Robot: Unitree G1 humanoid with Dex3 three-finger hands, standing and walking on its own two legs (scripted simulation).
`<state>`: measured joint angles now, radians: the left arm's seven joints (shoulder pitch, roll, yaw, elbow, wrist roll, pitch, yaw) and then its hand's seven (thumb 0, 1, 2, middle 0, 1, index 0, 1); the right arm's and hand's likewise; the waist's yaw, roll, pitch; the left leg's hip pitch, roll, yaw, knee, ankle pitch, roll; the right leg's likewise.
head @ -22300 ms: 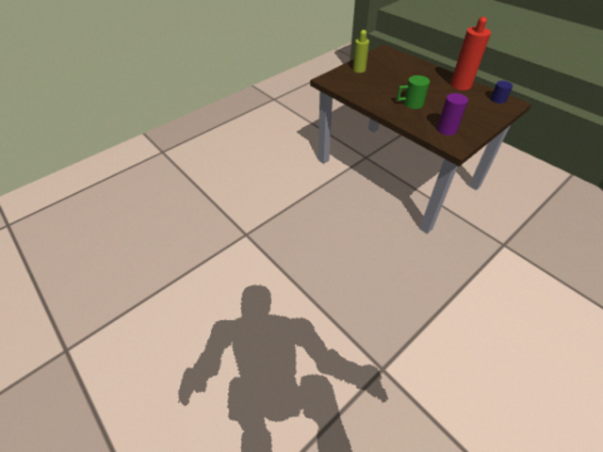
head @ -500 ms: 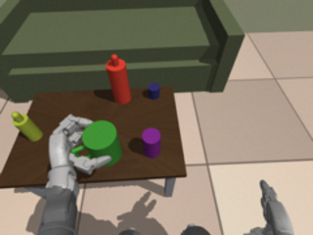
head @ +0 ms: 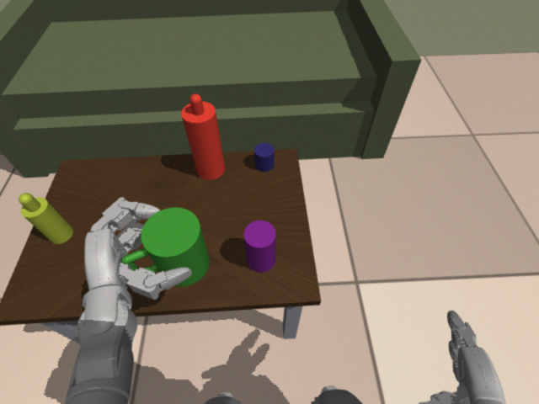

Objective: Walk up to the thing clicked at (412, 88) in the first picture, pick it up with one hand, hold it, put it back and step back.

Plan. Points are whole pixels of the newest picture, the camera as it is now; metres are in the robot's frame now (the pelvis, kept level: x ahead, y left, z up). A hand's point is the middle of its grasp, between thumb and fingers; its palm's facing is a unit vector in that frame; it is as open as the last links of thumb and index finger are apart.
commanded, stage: hold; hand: left
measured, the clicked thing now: (167, 253) +0.33 +0.16 +0.04
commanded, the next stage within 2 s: crouch in 1.06 s
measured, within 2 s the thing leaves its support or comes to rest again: neither
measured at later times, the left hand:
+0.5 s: hand (152, 234) +0.35 +0.17 +0.07, palm faces +0.19 -0.98 +0.00, open 11.0 cm
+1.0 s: hand (151, 228) +0.35 +0.17 +0.08, palm faces +0.17 -0.98 -0.01, open 11.0 cm
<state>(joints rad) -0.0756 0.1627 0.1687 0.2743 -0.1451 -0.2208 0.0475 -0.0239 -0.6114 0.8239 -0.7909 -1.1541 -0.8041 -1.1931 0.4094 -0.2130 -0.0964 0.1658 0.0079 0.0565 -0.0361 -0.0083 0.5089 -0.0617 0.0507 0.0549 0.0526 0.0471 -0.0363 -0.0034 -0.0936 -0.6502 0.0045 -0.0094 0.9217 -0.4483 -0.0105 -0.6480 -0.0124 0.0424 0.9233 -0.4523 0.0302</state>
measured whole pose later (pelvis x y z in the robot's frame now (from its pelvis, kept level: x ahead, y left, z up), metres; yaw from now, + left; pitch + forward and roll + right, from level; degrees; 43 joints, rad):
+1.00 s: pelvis +0.00 +0.00 +0.00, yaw +0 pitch +10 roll +0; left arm -0.13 0.17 0.17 0.27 -0.16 -0.18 0.04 -0.02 -0.61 0.82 -0.79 -1.16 -0.80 -1.20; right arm 0.38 -0.22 -0.10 0.24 0.02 0.05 -0.05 -0.01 0.50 -0.06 0.05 0.06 0.05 0.05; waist -0.03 0.01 -0.10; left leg -0.62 0.01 -0.01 0.90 -0.44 -0.01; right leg -0.62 -0.01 0.04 0.90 -0.45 0.03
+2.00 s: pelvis -0.02 +0.00 -0.07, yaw +0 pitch +25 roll -3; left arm -0.67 0.41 0.42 1.08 -0.05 -0.57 0.01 -0.02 -0.61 0.80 -0.81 -1.14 -0.82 -1.17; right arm 0.39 -0.24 -0.03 -0.04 -0.07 0.02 0.06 -0.01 0.50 -0.06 0.05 0.06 0.06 0.05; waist -0.22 -0.02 -0.14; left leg -1.17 0.02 -0.06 1.28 -0.54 -0.02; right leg -1.13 0.02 0.00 1.23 -0.53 0.03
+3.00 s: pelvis -0.04 +0.01 -0.12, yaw -3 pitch +33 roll -6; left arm -0.84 0.63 0.53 1.26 0.03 -0.60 0.04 -0.02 -0.61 0.81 -0.80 -1.15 -0.81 -1.19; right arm 0.37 -0.29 -0.05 -0.22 -0.08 0.02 0.09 -0.01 0.49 -0.07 0.06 0.06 0.06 0.05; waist -0.37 -0.02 -0.16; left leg -1.50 0.03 -0.10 1.52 -0.59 -0.01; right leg -1.44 0.04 -0.03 1.43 -0.56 0.03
